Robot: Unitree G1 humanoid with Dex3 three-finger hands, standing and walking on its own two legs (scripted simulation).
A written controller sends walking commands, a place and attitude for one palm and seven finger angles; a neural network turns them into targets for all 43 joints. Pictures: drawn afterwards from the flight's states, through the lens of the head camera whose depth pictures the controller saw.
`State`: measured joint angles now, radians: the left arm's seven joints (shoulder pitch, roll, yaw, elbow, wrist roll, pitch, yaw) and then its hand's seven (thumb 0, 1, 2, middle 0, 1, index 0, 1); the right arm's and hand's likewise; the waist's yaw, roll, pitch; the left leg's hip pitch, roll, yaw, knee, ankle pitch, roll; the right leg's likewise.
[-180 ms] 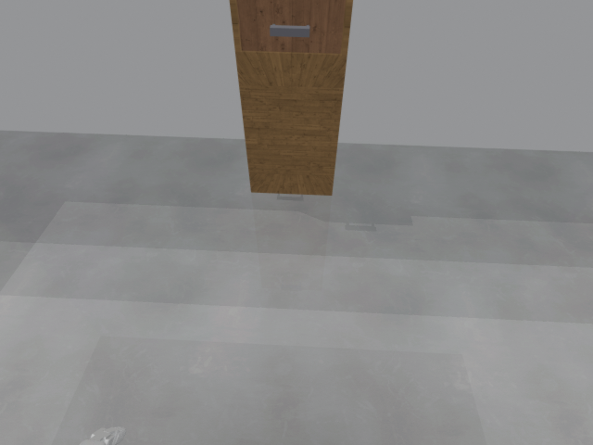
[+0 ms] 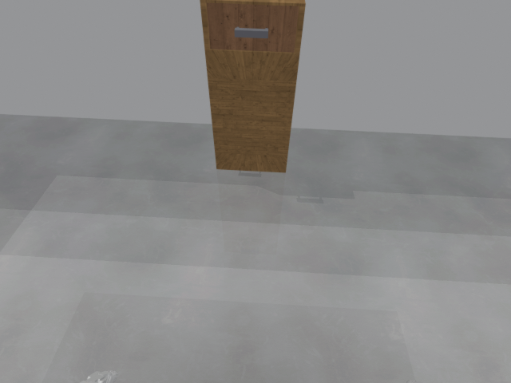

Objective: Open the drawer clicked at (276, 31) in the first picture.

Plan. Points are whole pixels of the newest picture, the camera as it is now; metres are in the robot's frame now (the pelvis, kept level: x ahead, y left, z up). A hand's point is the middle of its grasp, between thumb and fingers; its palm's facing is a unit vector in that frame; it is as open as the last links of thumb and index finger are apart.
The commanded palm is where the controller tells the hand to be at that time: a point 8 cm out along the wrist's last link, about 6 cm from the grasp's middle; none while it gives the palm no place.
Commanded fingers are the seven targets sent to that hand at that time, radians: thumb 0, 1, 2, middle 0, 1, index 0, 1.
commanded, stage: stand and wait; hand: left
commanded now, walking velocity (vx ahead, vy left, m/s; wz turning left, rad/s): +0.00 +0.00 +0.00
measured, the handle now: (251, 31) +1.38 +0.10 +0.03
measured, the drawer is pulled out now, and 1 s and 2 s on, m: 0.00 0.00 0.00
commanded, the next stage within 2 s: look at it before walking up in 0.64 s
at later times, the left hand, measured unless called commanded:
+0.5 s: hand out of the picture +0.05 +0.25 -0.15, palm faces -0.03 -0.94 -0.33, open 7.3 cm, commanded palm none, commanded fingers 0.00 0.90 0.90 -0.20 -0.30 -0.20 -0.30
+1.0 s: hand out of the picture +0.06 +0.24 -0.15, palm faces -0.04 -0.95 -0.32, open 7.3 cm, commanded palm none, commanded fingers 0.00 0.90 0.90 -0.20 -0.30 -0.20 -0.30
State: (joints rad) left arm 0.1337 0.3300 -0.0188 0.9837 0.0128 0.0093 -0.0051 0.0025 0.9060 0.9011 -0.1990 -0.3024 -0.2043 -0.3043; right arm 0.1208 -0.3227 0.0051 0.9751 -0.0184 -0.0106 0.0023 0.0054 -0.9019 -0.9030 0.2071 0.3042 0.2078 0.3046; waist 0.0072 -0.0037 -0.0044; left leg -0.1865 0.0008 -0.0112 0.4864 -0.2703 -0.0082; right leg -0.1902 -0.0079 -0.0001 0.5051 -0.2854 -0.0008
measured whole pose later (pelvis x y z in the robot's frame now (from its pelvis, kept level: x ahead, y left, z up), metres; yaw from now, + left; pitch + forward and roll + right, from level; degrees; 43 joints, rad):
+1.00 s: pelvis -0.01 +0.00 +0.01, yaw +0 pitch -2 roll +0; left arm 0.14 0.34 -0.01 1.09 0.01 0.00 -0.01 0.00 0.91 0.90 -0.20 -0.30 -0.20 -0.30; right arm 0.13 -0.33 0.00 1.10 -0.01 -0.01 0.00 0.00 -0.90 -0.90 0.21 0.30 0.21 0.30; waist 0.01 -0.01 0.02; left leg -0.16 0.01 0.00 0.39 -0.21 -0.01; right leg -0.16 0.00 0.01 0.40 -0.22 0.00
